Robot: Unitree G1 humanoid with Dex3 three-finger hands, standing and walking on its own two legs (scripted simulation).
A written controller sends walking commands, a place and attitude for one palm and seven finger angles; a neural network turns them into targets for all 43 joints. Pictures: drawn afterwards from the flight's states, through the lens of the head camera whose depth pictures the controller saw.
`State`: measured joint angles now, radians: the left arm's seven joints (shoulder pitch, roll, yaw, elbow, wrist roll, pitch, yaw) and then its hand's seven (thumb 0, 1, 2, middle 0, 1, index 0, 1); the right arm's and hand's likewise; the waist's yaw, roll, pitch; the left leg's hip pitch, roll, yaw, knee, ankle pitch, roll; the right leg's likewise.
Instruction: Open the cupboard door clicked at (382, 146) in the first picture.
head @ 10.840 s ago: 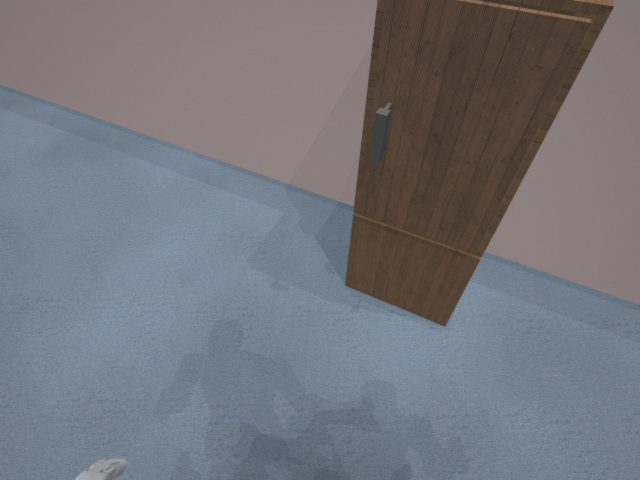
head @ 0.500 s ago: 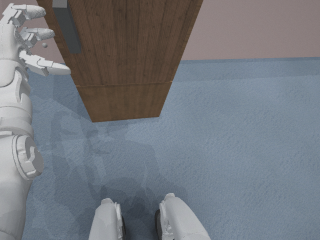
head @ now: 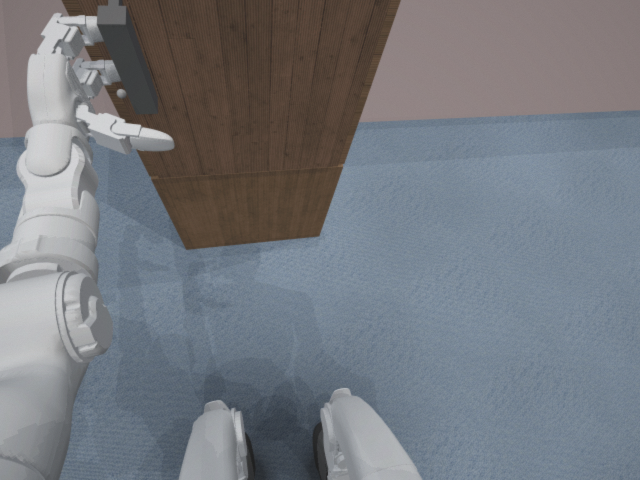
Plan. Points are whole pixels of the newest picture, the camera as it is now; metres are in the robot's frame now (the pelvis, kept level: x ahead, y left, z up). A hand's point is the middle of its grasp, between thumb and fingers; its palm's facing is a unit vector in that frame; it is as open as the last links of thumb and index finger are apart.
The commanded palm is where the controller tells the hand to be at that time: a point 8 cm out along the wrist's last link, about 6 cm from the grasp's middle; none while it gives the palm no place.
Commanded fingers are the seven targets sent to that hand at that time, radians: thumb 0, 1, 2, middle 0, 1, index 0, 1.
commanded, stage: slide the fingers in behind the handle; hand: left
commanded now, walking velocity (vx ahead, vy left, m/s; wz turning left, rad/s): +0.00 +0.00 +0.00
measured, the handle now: (132, 52) +0.61 +0.15 +0.07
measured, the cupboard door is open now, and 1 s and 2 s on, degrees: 0 0 4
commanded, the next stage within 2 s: close the thumb around the handle in 0.80 s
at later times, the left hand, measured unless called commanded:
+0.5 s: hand (149, 95) +0.55 +0.13 +0.07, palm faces +0.04 -1.00 -0.03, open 14.0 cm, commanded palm +0.53 +0.17 +0.07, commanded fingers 0.00 -0.50 0.30 -0.30 -1.20 -0.30 -1.20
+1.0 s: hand (150, 92) +0.56 +0.13 +0.07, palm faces +0.04 -1.00 -0.02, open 13.8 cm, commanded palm +0.53 +0.17 +0.07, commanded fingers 0.00 -0.16 0.44 -0.32 -1.24 -0.32 -1.24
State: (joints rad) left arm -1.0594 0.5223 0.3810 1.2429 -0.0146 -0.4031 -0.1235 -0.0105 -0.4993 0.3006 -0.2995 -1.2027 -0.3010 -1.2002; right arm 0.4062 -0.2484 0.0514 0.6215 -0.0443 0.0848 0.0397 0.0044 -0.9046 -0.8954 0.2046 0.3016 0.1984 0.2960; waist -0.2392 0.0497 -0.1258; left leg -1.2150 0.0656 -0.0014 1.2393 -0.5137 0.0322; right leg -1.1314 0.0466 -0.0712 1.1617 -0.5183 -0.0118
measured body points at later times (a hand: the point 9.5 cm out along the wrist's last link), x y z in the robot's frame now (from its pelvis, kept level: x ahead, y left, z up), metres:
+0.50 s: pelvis +0.00 -0.01 +0.00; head +0.16 +0.02 +0.42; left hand +0.54 +0.19 +0.07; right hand -0.02 -0.26 -0.11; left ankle +0.02 +0.10 -0.63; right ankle +0.01 -0.12 -0.63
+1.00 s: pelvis +0.00 -0.01 +0.00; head +0.16 +0.02 +0.42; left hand +0.55 +0.19 +0.07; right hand -0.02 -0.26 -0.11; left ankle +0.02 +0.10 -0.63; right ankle +0.01 -0.12 -0.63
